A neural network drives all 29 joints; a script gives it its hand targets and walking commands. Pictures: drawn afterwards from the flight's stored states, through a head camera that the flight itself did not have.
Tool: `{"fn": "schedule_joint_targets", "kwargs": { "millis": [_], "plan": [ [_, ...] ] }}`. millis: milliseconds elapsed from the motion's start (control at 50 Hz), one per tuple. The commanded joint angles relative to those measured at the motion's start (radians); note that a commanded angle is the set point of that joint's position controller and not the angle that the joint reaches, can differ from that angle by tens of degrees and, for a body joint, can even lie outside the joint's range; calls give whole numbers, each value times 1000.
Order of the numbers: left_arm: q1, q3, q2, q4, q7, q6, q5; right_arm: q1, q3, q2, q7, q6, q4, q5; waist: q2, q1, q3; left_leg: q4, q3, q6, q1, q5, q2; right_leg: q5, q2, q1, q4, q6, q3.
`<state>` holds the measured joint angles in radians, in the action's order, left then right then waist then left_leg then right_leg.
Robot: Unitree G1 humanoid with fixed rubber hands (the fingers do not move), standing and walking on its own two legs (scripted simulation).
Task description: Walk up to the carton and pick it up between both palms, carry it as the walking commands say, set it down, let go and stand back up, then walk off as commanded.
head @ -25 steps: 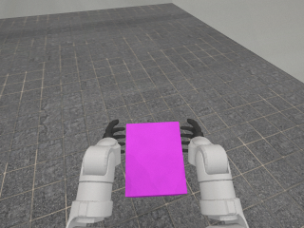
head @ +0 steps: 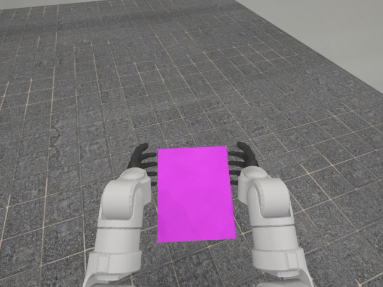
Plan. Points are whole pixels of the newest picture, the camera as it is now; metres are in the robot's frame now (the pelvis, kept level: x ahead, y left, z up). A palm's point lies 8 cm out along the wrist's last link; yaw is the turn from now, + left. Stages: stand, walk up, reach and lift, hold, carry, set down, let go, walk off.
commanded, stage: carry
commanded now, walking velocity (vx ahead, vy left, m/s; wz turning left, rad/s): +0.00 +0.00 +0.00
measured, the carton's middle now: (193, 197) +0.31 -0.01 -0.01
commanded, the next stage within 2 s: none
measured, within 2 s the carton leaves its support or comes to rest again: neither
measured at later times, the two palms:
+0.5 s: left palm (142, 181) +0.29 +0.10 +0.08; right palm (255, 180) +0.29 -0.13 +0.08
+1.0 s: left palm (144, 183) +0.29 +0.10 +0.07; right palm (257, 181) +0.29 -0.13 +0.07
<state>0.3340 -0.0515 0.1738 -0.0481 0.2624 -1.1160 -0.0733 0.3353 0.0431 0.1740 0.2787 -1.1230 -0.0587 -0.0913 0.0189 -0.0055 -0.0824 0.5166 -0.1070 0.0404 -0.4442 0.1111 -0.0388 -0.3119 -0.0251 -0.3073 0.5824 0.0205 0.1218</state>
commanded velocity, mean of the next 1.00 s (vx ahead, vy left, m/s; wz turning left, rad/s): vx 0.00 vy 0.00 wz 0.00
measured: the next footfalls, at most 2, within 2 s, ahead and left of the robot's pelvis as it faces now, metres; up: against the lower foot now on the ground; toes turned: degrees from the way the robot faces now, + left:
right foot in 1.82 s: +0.24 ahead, -0.10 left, +0.00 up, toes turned -9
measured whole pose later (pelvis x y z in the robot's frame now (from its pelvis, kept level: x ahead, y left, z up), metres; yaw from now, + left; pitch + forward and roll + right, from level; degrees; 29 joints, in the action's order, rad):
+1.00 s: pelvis +0.00 -0.02 +0.00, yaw +1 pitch +2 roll +0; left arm 0.30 -0.05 0.16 0.00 0.23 -1.04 -0.08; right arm 0.31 0.04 0.17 0.25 -1.05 0.00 -0.10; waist 0.01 -0.01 -0.07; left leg 0.51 -0.09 0.02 -0.44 0.10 -0.05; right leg -0.32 -0.01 -0.31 0.59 0.05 0.14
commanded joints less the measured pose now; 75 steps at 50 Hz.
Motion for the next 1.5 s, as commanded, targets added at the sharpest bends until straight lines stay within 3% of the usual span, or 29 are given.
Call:
{"fn": "schedule_joint_targets", "kwargs": {
  "millis": [0,80,220,400,420,500,800,1180,1220,1240,1260,1280,1300,1320,1360,1400,1420,1440,1460,1480],
  "plan": [
    [370,406,1071,-163,-209,31,289,383,-400,1062,-206,37,-151,294,5,-6,-345,-54,146,29,220,-95,-103,94,-92,46,-105,44,-123],
    [362,403,1069,-155,-205,22,287,379,-394,1055,-203,29,-151,291,6,-7,-321,-75,151,24,206,-24,-103,25,-91,30,-122,45,-124],
    [377,401,1075,-164,-205,28,290,406,-399,1062,-204,35,-164,300,5,-7,-326,-72,146,23,205,-31,-103,40,-93,38,-123,44,-123],
    [378,356,1037,-65,-220,63,252,411,-357,1032,-215,70,-59,260,-11,-9,-304,-80,146,23,197,-5,-102,22,-98,28,-134,45,-125],
    [386,379,1061,-107,-221,67,273,421,-380,1052,-215,74,-107,279,-8,-9,-304,-81,147,23,200,-7,-103,24,-100,26,-132,46,-127],
    [384,378,1060,-80,-229,80,259,412,-379,1056,-221,86,-69,264,-17,-9,-303,-70,136,23,190,-11,-98,48,-107,34,-135,44,-128],
    [345,388,1036,-109,-233,105,261,371,-393,1038,-222,112,-94,262,-20,-9,-332,-48,131,27,201,-80,-96,131,-117,61,-118,45,-126],
    [323,406,1030,-136,-227,108,258,342,-408,1026,-218,116,-121,255,-10,-7,-314,-65,134,26,195,-47,-99,81,-114,46,-128,48,-124],
    [333,429,1043,-211,-222,98,288,377,-436,1049,-211,108,-197,287,-24,4,-305,-44,122,28,138,194,-74,-139,-113,71,-140,67,-139],
    [343,437,1048,-229,-220,90,293,378,-435,1051,-208,101,-202,284,-57,10,-278,-8,104,20,56,324,-51,-278,-142,92,-182,90,-192],
    [342,436,1047,-228,-219,82,287,374,-435,1051,-206,91,-193,279,-111,15,-241,47,70,6,-16,368,-22,-395,-188,98,-249,116,-261],
    [305,420,1033,-154,-223,73,255,335,-423,1038,-211,82,-117,248,-189,15,-209,176,19,-12,-48,306,14,-474,-256,75,-332,141,-335],
    [301,417,1033,-144,-224,72,252,335,-421,1031,-216,80,-109,246,-211,15,-162,237,6,-21,-103,267,18,-500,-311,65,-397,168,-385],
    [320,420,1043,-170,-220,68,263,369,-428,1033,-215,76,-144,262,-199,20,-138,247,26,-20,-149,265,5,-456,-333,94,-424,183,-396],
    [360,438,1080,-235,-211,61,283,446,-450,1050,-214,69,-231,301,-128,25,-122,192,28,-15,-162,260,-6,-309,-344,148,-409,176,-341],
    [372,449,1097,-288,-190,53,292,468,-462,1061,-207,60,-290,327,-85,19,-159,44,-8,-14,-57,200,8,-162,-292,164,-346,152,-254],
    [361,449,1097,-290,-183,49,291,451,-459,1060,-202,56,-294,328,-73,10,-197,-63,-31,-7,58,148,17,-98,-257,148,-289,123,-192],
    [343,450,1092,-294,-174,40,286,411,-450,1065,-195,49,-280,325,-23,4,-265,-149,-20,-2,225,141,34,-53,-198,121,-183,78,-117],
    [329,454,1081,-304,-167,31,289,360,-435,1060,-187,41,-267,319,60,-15,-333,-191,125,23,413,175,-50,-37,-138,24,-39,23,-50],
    [306,457,1070,-308,-165,20,289,299,-416,1034,-179,34,-246,304,217,-25,-383,-227,384,89,588,208,-224,-108,-71,-153,142,-21,15]
  ]
}}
